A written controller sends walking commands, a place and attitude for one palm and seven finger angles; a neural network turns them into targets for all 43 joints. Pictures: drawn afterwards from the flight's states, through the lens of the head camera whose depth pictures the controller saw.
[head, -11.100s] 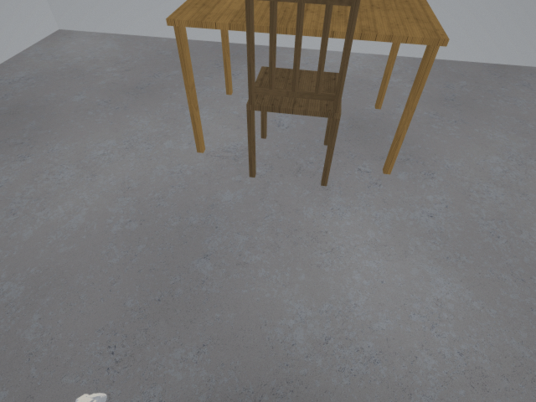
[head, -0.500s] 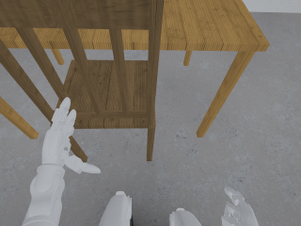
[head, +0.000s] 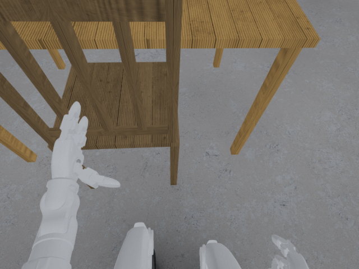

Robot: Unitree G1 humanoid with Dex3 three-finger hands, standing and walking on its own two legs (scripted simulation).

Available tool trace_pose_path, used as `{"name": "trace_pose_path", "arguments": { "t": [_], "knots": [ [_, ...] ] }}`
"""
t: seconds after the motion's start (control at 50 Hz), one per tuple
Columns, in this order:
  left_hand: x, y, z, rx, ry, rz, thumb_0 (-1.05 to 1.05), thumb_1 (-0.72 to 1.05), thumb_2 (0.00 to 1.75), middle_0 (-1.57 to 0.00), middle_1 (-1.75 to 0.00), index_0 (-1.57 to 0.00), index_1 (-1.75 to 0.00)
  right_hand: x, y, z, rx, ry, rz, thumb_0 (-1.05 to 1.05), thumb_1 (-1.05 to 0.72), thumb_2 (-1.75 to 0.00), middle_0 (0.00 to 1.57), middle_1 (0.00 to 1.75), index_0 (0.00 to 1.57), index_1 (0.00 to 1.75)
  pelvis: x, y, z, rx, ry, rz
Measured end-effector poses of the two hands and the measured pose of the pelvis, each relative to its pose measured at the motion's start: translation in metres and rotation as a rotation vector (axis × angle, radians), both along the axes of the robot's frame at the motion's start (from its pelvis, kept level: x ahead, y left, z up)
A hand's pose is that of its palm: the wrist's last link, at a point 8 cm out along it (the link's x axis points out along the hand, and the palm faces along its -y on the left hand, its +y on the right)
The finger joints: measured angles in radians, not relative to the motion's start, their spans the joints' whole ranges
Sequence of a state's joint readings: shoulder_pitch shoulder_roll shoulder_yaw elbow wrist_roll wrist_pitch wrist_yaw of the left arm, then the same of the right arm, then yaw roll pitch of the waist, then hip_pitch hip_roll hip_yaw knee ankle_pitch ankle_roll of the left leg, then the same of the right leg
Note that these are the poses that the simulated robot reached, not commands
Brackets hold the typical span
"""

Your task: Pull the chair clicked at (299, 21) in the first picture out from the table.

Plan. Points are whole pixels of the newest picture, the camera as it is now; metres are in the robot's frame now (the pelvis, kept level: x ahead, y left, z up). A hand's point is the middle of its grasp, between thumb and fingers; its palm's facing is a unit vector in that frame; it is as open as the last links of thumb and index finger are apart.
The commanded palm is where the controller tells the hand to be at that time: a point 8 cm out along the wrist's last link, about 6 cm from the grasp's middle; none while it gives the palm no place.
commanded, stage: aim the fingers beside a spindle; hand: left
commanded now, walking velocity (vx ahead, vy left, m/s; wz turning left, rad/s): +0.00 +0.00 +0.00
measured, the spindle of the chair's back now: (91, 89) +0.51 +0.22 +0.06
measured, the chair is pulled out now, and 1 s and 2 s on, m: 0.00 0.00 0.00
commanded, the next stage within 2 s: push the fingers through the gap in 0.56 s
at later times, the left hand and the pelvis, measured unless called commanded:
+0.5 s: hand (98, 155) +0.35 +0.19 +0.03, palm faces +0.07 -1.00 -0.05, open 16.9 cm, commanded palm +0.33 +0.24 +0.03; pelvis +0.00 +0.00 +0.00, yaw +0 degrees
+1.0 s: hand (99, 141) +0.38 +0.19 +0.03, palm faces +0.08 -1.00 -0.05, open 16.9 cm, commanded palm +0.36 +0.24 +0.03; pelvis +0.00 +0.00 +0.00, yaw +0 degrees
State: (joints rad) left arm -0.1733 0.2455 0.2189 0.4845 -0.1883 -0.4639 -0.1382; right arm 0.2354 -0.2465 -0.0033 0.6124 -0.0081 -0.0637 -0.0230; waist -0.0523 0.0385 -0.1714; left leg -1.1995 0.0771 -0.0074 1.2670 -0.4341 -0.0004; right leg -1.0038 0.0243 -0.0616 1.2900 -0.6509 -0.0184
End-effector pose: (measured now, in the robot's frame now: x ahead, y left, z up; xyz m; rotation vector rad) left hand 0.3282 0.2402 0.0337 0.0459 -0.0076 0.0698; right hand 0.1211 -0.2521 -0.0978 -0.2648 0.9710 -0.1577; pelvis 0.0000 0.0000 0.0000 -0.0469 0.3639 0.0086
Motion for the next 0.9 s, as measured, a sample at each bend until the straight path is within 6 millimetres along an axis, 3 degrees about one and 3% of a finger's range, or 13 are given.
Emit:
{"name": "trace_pose_path", "arguments": {
  "t": [0.26,0.46,0.7,0.9],
  "knots": [
    [-0.009,0.005,-0.002,0.009,0.006,0.024,-0.01,-0.5,0.3,-0.07,-0.08,-0.06,-0.08,0.006,0.001,-0.002,0.013,0.003,0.003,0.01,-0.91,-0.9,0.2,0.29,0.21,0.3,0.002,-0.002,0.0,0.003,0.001,-0.001],
    [-0.002,-0.002,-0.004,-0.001,0.006,-0.005,-0.01,-0.5,0.3,-0.07,-0.08,-0.06,-0.08,0.012,0.001,0.0,0.004,-0.012,0.007,0.01,-0.91,-0.9,0.2,0.29,0.21,0.3,0.001,-0.001,-0.001,-0.001,0.002,0.002],
    [-0.001,0.007,-0.005,0.005,0.008,0.013,-0.01,-0.5,0.3,-0.07,-0.08,-0.06,-0.08,0.006,0.004,-0.001,0.006,0.009,0.009,0.01,-0.91,-0.9,0.2,0.29,0.21,0.3,0.001,0.001,-0.001,-0.003,0.004,0.001],
    [0.019,0.002,-0.005,0.005,-0.001,0.007,-0.01,-0.5,0.3,-0.07,-0.08,-0.06,-0.08,-0.001,0.005,-0.005,-0.002,0.034,0.0,0.01,-0.91,-0.9,0.2,0.29,0.21,0.3,0.0,0.004,-0.003,-0.007,0.012,0.001]
  ]
}}
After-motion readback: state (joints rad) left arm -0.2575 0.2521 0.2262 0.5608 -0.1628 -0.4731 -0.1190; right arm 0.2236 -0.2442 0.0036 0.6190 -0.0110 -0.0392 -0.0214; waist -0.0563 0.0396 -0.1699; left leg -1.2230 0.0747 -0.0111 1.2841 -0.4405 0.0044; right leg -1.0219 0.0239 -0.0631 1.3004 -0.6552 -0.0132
